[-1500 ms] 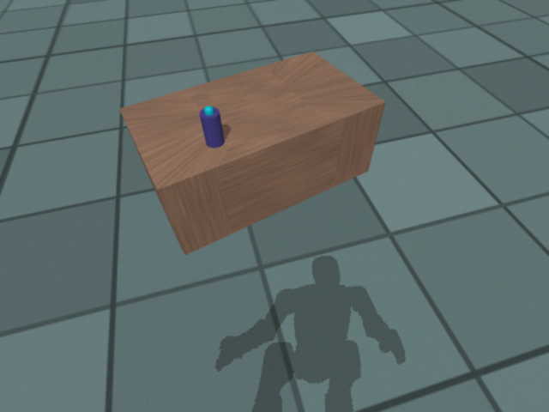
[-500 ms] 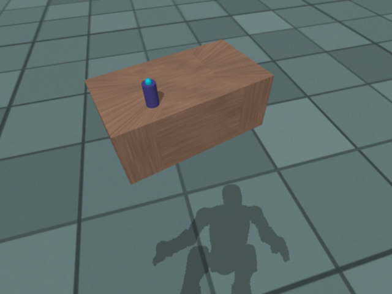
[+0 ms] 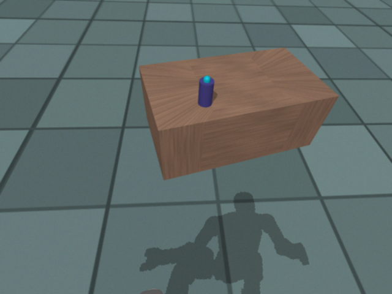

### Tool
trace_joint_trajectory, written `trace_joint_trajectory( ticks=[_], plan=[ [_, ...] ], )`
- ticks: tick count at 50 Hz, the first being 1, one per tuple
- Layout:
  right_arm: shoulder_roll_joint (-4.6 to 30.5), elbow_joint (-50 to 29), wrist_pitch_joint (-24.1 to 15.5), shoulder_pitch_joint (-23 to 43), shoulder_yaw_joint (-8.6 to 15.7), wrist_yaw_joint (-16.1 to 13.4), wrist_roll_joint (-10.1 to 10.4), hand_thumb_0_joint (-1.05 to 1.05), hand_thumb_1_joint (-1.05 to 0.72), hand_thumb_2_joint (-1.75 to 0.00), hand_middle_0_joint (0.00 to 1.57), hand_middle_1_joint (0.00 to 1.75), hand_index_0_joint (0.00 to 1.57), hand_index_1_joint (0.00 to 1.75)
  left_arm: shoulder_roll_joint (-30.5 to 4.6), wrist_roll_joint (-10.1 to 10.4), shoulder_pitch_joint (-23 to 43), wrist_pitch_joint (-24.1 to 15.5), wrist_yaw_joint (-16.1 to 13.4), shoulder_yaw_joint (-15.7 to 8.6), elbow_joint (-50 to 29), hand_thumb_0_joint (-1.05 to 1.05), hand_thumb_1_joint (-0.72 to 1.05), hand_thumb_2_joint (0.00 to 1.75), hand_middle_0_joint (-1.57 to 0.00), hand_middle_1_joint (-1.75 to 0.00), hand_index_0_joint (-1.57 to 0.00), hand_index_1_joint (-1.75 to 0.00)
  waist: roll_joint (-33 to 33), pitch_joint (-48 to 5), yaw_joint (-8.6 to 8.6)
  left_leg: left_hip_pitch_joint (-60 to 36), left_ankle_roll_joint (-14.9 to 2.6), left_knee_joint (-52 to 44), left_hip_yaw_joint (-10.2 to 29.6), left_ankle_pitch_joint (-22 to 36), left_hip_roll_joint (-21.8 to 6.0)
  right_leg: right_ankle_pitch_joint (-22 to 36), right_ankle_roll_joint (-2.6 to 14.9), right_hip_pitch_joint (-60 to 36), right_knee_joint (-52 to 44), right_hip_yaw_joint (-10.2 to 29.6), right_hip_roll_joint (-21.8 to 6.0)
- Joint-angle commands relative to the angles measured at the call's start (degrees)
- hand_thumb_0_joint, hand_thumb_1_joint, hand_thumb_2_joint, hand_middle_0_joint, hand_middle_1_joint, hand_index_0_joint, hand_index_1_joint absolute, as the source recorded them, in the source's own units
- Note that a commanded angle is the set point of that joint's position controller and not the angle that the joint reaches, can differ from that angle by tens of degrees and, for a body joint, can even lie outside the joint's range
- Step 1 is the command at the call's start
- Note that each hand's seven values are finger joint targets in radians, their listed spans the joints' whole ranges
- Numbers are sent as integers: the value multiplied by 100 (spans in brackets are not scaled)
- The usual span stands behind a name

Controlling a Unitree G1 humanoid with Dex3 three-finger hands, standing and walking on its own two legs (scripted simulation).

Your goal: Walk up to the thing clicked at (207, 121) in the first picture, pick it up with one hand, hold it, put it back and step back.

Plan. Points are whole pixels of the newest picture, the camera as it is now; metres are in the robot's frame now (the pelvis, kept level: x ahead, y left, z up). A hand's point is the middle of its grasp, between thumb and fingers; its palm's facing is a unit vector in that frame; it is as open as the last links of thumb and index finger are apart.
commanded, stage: walk up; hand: right
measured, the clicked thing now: (206, 90) +1.04 -0.04 -0.25
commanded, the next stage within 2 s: none
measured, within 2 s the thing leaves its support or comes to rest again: neither
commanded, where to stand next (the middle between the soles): +0.56 +0.03 m, yaw +17 degrees
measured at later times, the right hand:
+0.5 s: hand (307, 225) +0.31 -0.28 -0.14, palm faces -0.24 +0.90 -0.35, open 7.4 cm
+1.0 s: hand (266, 143) +0.56 -0.21 -0.09, palm faces -0.29 +0.86 -0.41, open 7.4 cm
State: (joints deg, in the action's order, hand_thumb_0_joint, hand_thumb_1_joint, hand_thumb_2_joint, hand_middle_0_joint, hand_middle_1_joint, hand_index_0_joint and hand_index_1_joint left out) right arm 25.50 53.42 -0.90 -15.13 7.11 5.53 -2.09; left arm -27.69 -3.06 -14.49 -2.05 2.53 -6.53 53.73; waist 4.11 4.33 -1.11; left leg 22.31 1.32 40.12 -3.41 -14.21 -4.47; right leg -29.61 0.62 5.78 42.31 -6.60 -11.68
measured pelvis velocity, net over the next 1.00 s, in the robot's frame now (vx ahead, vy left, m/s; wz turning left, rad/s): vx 0.39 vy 0.01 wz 0.29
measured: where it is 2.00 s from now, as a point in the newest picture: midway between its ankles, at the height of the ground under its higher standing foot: (195, 238)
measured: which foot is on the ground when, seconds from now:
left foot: down 0.00-0.42, up 0.44-0.80, down 0.82-1.00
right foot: up 0.00-0.36, down 0.38-0.86, up 0.88-1.00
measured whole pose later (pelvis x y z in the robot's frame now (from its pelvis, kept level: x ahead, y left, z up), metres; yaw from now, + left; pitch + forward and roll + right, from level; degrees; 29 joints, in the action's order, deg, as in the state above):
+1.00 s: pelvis +0.39 +0.01 +0.02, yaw +17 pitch -4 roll +0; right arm 21.0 43.6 -5.0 -15.9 2.2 1.8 0.0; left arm -23.6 -1.0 -20.8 -0.9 2.6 -3.0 47.0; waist 4.0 6.1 -1.2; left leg 16.9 -1.9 34.4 -2.6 -14.0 -0.3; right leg -25.0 2.4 23.7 65.5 -0.8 -4.0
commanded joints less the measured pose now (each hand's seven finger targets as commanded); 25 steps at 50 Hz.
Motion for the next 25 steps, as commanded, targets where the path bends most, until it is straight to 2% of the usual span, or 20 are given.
trace_joint_trajectory(
  ticks=[1, 2, 3, 4, 5, 7, 9, 11, 13, 15, 17, 18, 19, 20, 21, 22, 23, 24, 25],
  plan=[
    [2240, -423, -198, -873, 466, -243, 182, 0, -90, -90, 20, 30, 20, 30, -911, 110, 636, -100, 11, -20, -962, 0, 90, 90, -20, -30, -20, -30, -1846, -76, 671, -1525, -1679, -3485, 5319, -3867, -1967, -467, 268, 3347, 3005, 844, 820],
    [2201, -530, -205, -573, 439, -279, 189, 0, -90, -90, 20, 30, 20, 30, -1109, 146, 759, -126, -7, -19, -944, 0, 90, 90, -20, -30, -20, -30, -1489, 176, 517, -1284, -1778, -3447, 5107, -3643, -1994, -148, 243, 3403, 2949, 1059, 577],
    [1884, -625, -272, -378, 318, -328, 162, 0, -90, -90, 20, 30, 20, 30, -1108, 218, 526, -132, -11, -33, -750, 0, 90, 90, -20, -30, -20, -30, -1068, 156, 335, -1397, -1553, -2910, 3923, -2470, -1556, 417, 225, 3297, 2783, 1140, 385],
    [1630, -742, -321, -199, 209, -358, 139, 0, -90, -90, 20, 30, 20, 30, -1036, 280, 99, -123, 7, -47, -541, 0, 90, 90, -20, -30, -20, -30, -1100, -34, 120, -1400, -1407, -2604, 3097, -1764, -1191, 692, 219, 3038, 2466, 1075, 317],
    [1441, -738, -372, -268, 144, -368, 168, 0, -90, -90, 20, 30, 20, 30, -1013, 296, -84, -100, 36, -64, -438, 0, 90, 90, -20, -30, -20, -30, -1068, -55, 62, -1135, -1245, -2525, 2516, -1295, -945, 868, 190, 2701, 2081, 977, 313],
    [1374, -757, -410, -365, 118, -374, 185, 0, -90, -90, 20, 30, 20, 30, -920, 271, -151, -34, 88, -90, -439, 0, 90, 90, -20, -30, -20, -30, -1155, -117, 45, -803, -1264, -2537, 2119, -964, -791, 990, 87, 2183, 1500, 729, 430],
    [1339, -875, -441, -425, 99, -392, 154, 0, -90, -90, 20, 30, 20, 30, -844, 230, 4, -23, 138, -91, -626, 0, 90, 90, -20, -30, -20, -30, -1178, -10, 77, -886, -1379, -2564, 1927, -824, -751, 1092, -14, 2279, 884, 689, 471],
    [1416, -930, -485, -589, 121, -406, 126, 0, -90, -90, 20, 30, 20, 30, -800, 176, 244, -41, 172, -115, -789, 0, 90, 90, -20, -30, -20, -30, -1281, 102, 171, -922, -1493, -2530, 1983, -791, -864, 1204, -25, 2363, 506, 691, 457],
    [1438, -1006, -520, -650, 134, -418, 135, 0, -90, -90, 20, 30, 20, 30, -743, 168, 431, -99, 185, -121, -915, 0, 90, 90, -20, -30, -20, -30, -1205, 84, 190, -849, -1470, -2380, 1926, -461, -906, 1564, 28, 2160, 55, 705, 470],
    [1358, -1090, -525, -622, 111, -421, 149, 0, -90, -90, 20, 30, 20, 30, -712, 161, 506, -147, 192, -141, -955, 0, 90, 90, -20, -30, -20, -30, -1095, 71, 199, -631, -1368, -2180, 1741, -92, -809, 1713, 69, 1795, -222, 539, 627],
    [1313, -1178, -506, -437, 88, -435, 143, 0, -90, -90, 20, 30, 20, 30, -642, 162, 108, -205, 176, -186, -875, 0, 90, 90, -20, -30, -20, -30, -1027, -175, -77, -340, -1196, -1537, 1489, 733, -729, 1878, 104, 803, -651, 312, 815],
    [1192, -1232, -488, -390, 39, -452, 153, 0, -90, -90, 20, 30, 20, 30, -655, 180, -373, -243, 140, -238, -746, 0, 90, 90, -20, -30, -20, -30, -775, -385, -338, -188, -1017, -897, 1309, 1104, -556, 1977, 151, 118, -962, 238, 974],
    [928, -1250, -471, -534, -64, -465, 161, 0, -90, -90, 20, 30, 20, 30, -870, 147, -937, -300, 79, -331, -611, 0, 90, 90, -20, -30, -20, -30, -130, -706, -601, 129, -870, 367, 1014, 1234, -182, 1687, 228, -706, -1166, 372, 994],
    [481, -1317, -475, -721, -178, -462, 209, 0, -90, -90, 20, 30, 20, 30, -1274, 71, -1454, -364, 23, -456, -545, 0, 90, 90, -20, -30, -20, -30, 1234, -870, -759, 925, -600, 2153, 550, 271, 508, 350, 445, -1166, -1998, 1945, -70],
    [494, -1324, -441, -917, -208, -511, 227, 0, -90, -90, 20, 30, 20, 30, -1491, 124, -1244, -406, 2, -424, -723, 0, 90, 90, -20, -30, -20, -30, 1327, -569, -487, 1815, -398, 2797, 498, -1421, 1008, -188, 816, -1108, -2979, 4012, -1274],
    [1001, -1195, -408, -910, -91, -590, 151, 0, -90, -90, 20, 30, 20, 30, -1607, 203, -622, -376, 12, -391, -887, 0, 90, 90, -20, -30, -20, -30, 992, -478, -294, 1796, -408, 3265, 799, -1576, 591, -540, 1351, -683, -3147, 4733, -1681],
    [1210, -1082, -418, -735, -35, -585, 143, 0, -90, -90, 20, 30, 20, 30, -1451, 250, -392, -351, -1, -368, -961, 0, 90, 90, -20, -30, -20, -30, 449, -50, -191, 1726, -406, 3205, 984, -1221, 262, -426, 1381, -56, -3168, 4245, -1514],
    [1191, -971, -422, -641, -27, -532, 215, 0, -90, -90, 20, 30, 20, 30, -1196, 252, -435, -349, -20, -302, -939, 0, 90, 90, -20, -30, -20, -30, 70, 222, -175, 1423, -373, 2960, 1103, -815, 204, 179, 1080, 323, -3118, 3290, -1041],
    [1060, -884, -415, -696, -57, -473, 248, 0, -90, -90, 20, 30, 20, 30, -1001, 260, -338, -370, -40, -215, -928, 0, 90, 90, -20, -30, -20, -30, 101, 270, -61, 1244, -404, 2703, 1041, -584, 190, 914, 872, 463, -2972, 2397, -616]
  ],
)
